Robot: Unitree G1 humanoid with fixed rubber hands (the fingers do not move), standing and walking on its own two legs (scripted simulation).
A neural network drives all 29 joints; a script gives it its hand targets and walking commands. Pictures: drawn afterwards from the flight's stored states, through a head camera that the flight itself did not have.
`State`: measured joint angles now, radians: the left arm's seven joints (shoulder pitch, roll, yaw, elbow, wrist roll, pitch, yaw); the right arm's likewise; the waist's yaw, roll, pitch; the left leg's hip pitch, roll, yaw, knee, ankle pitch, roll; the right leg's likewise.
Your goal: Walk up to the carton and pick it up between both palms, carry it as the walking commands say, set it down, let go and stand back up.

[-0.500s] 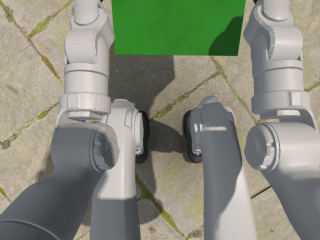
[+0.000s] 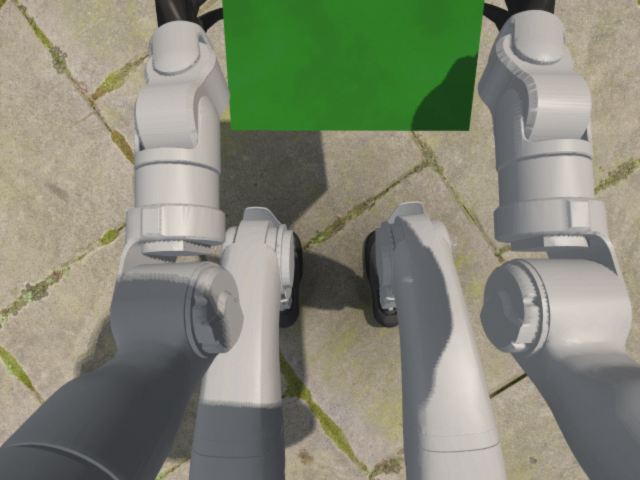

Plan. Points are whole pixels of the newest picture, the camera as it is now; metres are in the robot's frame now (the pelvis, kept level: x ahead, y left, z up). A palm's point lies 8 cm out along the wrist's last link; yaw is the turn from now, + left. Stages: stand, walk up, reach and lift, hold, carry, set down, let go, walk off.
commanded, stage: reach and lift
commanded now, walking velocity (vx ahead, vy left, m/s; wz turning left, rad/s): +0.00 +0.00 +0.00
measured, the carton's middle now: (347, 56) +0.52 -0.02 -0.16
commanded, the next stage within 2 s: none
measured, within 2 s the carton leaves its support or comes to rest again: neither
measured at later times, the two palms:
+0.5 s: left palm out of the picture +0.51 +0.14 +0.01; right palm out of the picture +0.50 -0.17 +0.01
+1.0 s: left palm out of the picture +0.50 +0.14 +0.12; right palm out of the picture +0.49 -0.17 +0.13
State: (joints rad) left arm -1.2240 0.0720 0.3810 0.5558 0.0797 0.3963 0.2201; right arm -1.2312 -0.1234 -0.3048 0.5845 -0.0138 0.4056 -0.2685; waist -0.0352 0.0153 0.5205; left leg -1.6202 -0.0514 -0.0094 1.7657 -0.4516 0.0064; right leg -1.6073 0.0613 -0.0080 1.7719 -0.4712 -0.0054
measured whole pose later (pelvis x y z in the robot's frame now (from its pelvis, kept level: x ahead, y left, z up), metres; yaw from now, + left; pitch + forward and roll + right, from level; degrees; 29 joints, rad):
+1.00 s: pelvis +0.09 +0.00 +0.15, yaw +0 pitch +27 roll -1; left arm -0.71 -0.11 0.49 0.68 0.32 0.33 0.04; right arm -0.71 0.08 -0.49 0.68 -0.28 0.33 -0.04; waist -0.05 0.00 -0.19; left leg -1.26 -0.06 -0.03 1.18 -0.40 0.02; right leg -1.25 0.05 0.02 1.18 -0.41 -0.01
